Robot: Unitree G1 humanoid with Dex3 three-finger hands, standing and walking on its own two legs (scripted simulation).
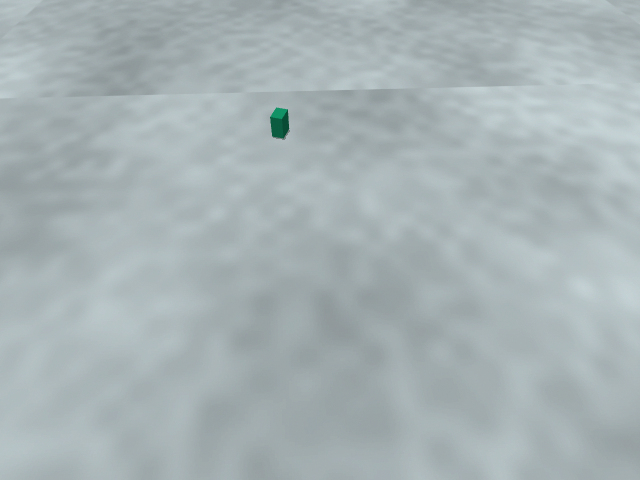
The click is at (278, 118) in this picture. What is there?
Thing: carton on end
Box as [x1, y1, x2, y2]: [270, 108, 288, 138]
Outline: 276,108 270,116 272,136 283,138 288,129 287,109
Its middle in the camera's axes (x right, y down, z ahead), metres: -0.22 -0.60 +2.06
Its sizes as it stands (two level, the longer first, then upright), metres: 0.092 0.064 0.119
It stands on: the floor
